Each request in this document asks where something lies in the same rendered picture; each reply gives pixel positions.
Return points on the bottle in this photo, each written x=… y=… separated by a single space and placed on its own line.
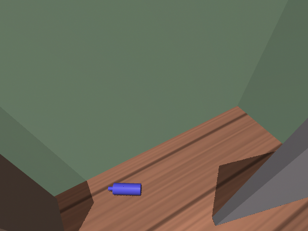
x=126 y=188

